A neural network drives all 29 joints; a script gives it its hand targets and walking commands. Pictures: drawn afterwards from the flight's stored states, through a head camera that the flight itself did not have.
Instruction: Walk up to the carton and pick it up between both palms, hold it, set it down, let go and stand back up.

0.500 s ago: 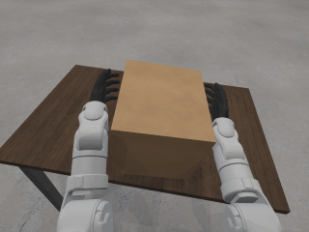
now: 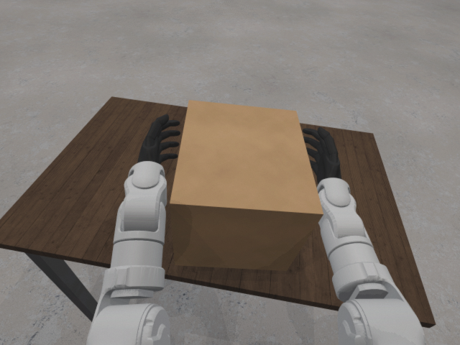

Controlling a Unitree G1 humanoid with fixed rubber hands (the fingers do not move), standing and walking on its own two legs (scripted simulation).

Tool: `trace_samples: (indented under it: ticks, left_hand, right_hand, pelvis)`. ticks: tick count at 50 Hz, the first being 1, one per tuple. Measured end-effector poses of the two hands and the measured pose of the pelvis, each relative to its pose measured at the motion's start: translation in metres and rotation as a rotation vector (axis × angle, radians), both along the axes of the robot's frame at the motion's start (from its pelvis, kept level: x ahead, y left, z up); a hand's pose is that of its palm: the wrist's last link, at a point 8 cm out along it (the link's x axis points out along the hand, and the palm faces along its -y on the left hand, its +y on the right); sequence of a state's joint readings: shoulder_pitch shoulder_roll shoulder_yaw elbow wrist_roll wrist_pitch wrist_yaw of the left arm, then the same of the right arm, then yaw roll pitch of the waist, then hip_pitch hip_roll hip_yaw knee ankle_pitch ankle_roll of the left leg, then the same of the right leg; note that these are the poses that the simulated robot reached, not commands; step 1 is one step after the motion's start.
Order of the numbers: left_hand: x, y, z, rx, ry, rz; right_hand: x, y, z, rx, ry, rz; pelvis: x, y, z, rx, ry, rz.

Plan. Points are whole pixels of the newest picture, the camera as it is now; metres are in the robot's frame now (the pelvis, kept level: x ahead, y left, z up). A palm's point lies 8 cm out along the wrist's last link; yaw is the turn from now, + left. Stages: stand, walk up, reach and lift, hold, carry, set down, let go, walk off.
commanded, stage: set down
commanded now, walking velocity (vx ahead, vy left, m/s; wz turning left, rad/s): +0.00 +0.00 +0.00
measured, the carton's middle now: (237, 185) +0.39 -0.01 +0.08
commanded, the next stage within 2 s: none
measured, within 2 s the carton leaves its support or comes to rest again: rests again in 1.46 s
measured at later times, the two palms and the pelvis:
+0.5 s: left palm (170, 172) +0.38 +0.11 +0.12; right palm (336, 181) +0.38 -0.19 +0.11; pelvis +0.00 -0.01 +0.00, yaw -2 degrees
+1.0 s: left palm (176, 178) +0.40 +0.11 +0.09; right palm (335, 187) +0.39 -0.20 +0.08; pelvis +0.00 -0.01 +0.00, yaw -3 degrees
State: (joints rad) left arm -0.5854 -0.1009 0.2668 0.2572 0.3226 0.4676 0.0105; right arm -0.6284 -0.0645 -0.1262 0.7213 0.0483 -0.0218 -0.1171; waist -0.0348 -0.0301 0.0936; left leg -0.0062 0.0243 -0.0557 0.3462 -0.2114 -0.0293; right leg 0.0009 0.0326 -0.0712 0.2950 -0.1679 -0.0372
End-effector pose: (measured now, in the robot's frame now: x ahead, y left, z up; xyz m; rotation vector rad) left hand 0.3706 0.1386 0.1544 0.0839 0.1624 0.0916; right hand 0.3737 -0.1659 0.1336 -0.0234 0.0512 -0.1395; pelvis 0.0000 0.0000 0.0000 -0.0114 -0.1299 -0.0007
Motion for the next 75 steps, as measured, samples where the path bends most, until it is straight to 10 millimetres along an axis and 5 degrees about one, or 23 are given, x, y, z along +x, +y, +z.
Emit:
trace_samples:
  ticks: [20, 42, 75]
  left_hand:
    - [0.009, -0.024, -0.032, -0.026, 0.07, -0.019]
    - [0.016, -0.027, -0.069, -0.058, 0.123, -0.001]
    - [0.026, -0.032, -0.072, -0.029, 0.094, 0.001]
  right_hand:
    - [-0.001, -0.026, -0.017, -0.038, 0.062, -0.01]
    - [0.009, -0.03, -0.043, -0.046, 0.113, 0.006]
    - [0.015, -0.035, -0.054, -0.04, 0.099, 0.017]
  pelvis:
    - [-0.001, -0.009, 0.001, 0.01, 0.073, -0.029]
    - [-0.004, -0.012, 0.002, 0.022, 0.169, -0.035]
    - [0.001, -0.002, 0.003, 0.019, 0.201, -0.065]
